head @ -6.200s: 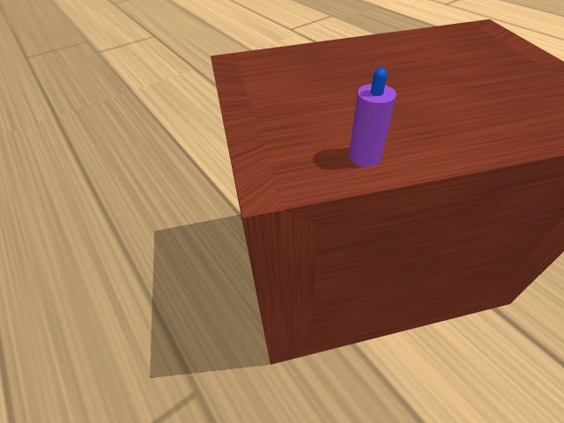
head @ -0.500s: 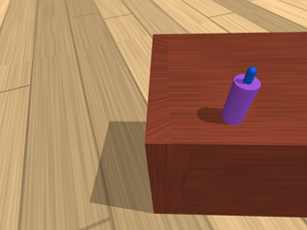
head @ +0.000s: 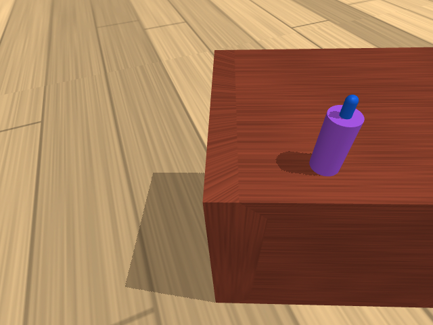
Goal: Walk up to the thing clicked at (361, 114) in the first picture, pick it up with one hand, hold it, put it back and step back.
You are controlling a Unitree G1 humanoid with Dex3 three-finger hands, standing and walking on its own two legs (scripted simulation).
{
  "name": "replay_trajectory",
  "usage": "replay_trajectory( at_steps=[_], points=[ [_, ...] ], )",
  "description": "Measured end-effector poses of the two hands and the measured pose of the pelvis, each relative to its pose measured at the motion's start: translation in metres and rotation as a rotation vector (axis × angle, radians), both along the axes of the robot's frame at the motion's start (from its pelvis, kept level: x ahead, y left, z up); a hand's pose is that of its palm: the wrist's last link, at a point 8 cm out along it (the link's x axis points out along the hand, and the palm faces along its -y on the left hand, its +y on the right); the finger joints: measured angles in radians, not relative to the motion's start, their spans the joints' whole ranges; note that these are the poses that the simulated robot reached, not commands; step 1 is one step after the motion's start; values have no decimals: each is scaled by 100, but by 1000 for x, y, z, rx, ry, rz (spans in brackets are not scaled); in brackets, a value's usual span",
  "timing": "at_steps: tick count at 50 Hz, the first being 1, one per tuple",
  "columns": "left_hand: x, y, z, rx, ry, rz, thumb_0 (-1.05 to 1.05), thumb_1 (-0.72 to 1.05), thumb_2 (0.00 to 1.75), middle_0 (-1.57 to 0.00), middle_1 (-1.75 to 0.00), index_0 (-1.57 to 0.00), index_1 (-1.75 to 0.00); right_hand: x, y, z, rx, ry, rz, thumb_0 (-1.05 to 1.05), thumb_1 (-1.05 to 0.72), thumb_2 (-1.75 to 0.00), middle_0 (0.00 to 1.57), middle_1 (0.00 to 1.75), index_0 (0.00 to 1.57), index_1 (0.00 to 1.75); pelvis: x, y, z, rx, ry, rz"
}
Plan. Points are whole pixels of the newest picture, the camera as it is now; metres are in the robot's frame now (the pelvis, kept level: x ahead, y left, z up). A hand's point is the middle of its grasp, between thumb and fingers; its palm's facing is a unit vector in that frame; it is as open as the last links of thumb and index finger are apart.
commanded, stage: rise first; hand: right
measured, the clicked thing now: (337, 135) +0.45 -0.21 +0.11
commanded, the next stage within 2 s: go down in 1.90 s
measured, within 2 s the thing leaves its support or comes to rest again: neither
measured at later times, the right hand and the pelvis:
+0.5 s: hand (378, 300) +0.19 -0.26 -0.05, palm faces +0.27 +0.89 -0.36, open 16.2 cm; pelvis +0.01 +0.01 -0.01, yaw -1 degrees
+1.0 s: hand (419, 268) +0.19 -0.26 +0.08, palm faces +0.34 +0.84 -0.41, open 17.6 cm; pelvis +0.01 +0.00 -0.01, yaw -1 degrees
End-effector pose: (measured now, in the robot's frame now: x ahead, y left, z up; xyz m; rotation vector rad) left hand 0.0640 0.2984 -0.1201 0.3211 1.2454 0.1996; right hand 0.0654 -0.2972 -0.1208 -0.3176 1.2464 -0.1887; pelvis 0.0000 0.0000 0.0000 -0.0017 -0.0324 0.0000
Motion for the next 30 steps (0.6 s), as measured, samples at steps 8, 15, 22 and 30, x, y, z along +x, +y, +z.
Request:
replay_trajectory(
  at_steps=[8,15,22,30],
  points=[
    [60,-15,10,-25,-299,39,1,66,66,-12,-16,-10,-16,59,13,13,7,-304,-71,1,-66,-66,12,16,11,15,-15,2,-7,2,45,-5],
    [85,-20,23,-34,-405,44,1,28,32,-7,-8,-7,-7,86,4,49,-44,-503,-82,0,-27,-34,8,8,7,8,-6,5,-6,4,74,-6],
    [89,-36,29,-72,-467,21,1,-9,13,-6,-5,-6,-4,85,-1,83,-97,-619,-66,0,11,-16,6,6,6,6,6,6,-6,5,52,-9],
    [106,-38,40,-68,-551,-6,0,-40,5,-6,-5,-6,-5,98,-1,135,-152,-831,-22,-1,42,-7,5,6,5,5,11,6,-6,1,23,-15]
  ],
)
